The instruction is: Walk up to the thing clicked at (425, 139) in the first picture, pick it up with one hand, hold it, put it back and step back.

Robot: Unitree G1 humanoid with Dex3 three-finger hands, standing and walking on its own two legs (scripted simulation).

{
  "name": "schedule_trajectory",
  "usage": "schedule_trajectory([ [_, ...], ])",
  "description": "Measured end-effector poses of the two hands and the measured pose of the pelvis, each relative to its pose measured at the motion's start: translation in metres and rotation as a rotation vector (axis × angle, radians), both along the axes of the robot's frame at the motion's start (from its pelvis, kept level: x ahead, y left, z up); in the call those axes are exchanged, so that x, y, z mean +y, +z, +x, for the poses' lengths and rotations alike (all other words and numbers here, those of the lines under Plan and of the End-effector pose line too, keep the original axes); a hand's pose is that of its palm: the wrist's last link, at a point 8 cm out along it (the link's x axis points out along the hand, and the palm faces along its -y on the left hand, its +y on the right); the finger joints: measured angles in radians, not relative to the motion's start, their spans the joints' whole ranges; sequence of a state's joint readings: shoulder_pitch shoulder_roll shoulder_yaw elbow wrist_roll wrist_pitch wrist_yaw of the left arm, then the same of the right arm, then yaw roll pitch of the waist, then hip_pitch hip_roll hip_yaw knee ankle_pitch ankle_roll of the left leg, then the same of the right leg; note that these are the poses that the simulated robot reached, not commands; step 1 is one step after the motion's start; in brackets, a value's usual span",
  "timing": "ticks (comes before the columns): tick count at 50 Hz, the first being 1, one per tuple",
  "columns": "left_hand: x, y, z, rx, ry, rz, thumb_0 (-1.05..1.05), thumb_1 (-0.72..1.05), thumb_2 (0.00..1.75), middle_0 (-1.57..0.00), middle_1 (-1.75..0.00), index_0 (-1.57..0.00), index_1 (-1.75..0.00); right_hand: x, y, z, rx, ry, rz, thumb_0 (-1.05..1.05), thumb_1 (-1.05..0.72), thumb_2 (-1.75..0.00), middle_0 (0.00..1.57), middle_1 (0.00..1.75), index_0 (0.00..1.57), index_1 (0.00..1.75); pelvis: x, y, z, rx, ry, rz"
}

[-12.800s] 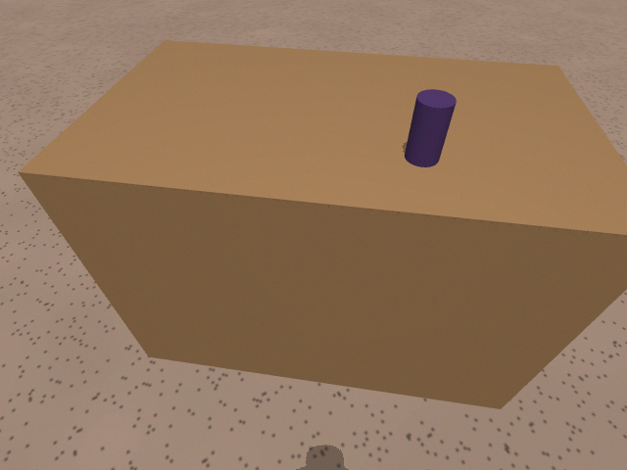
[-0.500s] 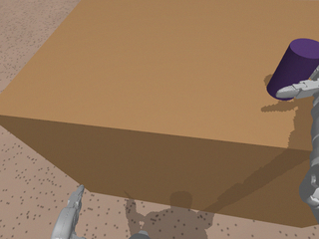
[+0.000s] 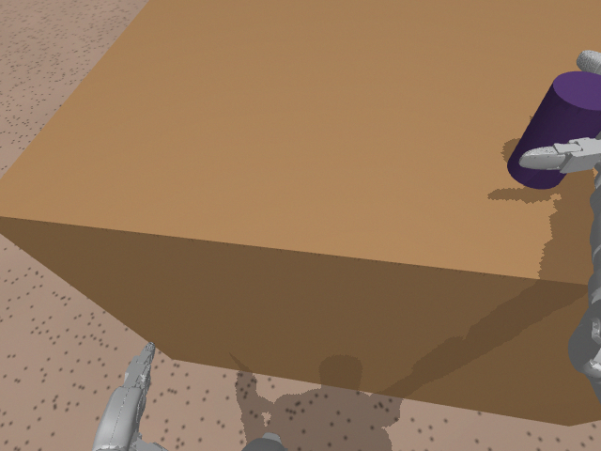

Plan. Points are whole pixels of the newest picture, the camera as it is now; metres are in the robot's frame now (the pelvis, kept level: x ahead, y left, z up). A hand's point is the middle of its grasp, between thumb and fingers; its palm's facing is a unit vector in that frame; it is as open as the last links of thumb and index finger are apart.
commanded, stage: close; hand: right
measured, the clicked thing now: (557, 134) +0.52 -0.23 +0.13
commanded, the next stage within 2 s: settle in 0.34 s
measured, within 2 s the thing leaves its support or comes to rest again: leaves its support in 0.64 s
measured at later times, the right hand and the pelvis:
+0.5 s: hand (566, 131) +0.52 -0.24 +0.14, palm faces +0.20 +0.98 +0.01, open 9.7 cm; pelvis +0.01 +0.00 +0.00, yaw +0 degrees
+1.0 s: hand (582, 106) +0.51 -0.23 +0.18, palm faces +0.20 +0.98 +0.00, open 10.0 cm; pelvis +0.01 +0.00 +0.01, yaw +0 degrees
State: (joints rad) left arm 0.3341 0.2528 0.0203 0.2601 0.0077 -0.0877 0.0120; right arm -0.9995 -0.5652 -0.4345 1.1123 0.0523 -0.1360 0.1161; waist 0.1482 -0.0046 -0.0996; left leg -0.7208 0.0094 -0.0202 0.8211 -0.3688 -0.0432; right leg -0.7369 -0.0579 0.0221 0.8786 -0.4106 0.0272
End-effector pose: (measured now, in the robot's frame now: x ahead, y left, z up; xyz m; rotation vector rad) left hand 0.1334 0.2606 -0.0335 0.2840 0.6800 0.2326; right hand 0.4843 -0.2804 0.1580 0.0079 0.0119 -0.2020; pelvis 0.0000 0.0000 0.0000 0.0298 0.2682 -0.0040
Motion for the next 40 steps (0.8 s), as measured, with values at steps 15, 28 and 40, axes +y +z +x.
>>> schedule_trajectory([
  [15,-0.008,0.01,0.014,-0.046,-0.021,-0.031,-0.01,-0.52,0.05,-0.05,-0.05,-0.06,-0.05,-0.002,-0.017,0.0,0.021,-0.006,0.024,-0.01,0.27,-0.49,0.87,0.7,0.91,0.72,0.001,0.001,0.012,0.007,0.005,-0.007],
  [28,-0.007,0.0,0.006,0.007,-0.005,-0.035,-0.01,-0.52,0.05,-0.06,-0.05,-0.06,-0.05,-0.004,-0.016,0.001,0.022,0.004,0.008,0.0,0.31,-0.92,0.76,0.93,0.79,0.94,-0.002,0.001,0.008,0.011,0.008,-0.001],
  [40,-0.008,0.002,0.01,0.002,0.007,-0.037,-0.01,-0.53,0.05,-0.06,-0.05,-0.07,-0.06,-0.008,0.008,-0.004,0.021,-0.018,-0.003,0.0,0.37,-1.04,0.71,1.06,0.73,1.07,-0.003,0.007,0.01,-0.024,0.003,-0.002],
])
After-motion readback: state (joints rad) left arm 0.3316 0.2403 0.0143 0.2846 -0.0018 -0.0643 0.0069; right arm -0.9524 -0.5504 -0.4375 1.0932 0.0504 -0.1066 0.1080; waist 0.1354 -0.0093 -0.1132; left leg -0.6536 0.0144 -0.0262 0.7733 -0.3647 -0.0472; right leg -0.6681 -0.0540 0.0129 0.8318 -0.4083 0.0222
